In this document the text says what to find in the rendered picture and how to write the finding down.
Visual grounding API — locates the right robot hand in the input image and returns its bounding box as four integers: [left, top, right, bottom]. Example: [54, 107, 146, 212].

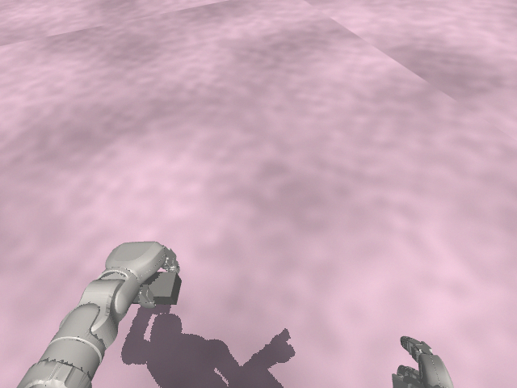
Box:
[392, 336, 454, 388]

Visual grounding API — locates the left robot arm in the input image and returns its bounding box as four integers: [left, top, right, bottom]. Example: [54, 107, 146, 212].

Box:
[16, 267, 140, 388]

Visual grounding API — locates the left robot hand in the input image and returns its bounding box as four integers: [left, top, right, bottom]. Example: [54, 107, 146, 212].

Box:
[106, 242, 180, 309]

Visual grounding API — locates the small box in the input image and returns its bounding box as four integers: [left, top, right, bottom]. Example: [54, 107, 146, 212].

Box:
[132, 272, 182, 305]

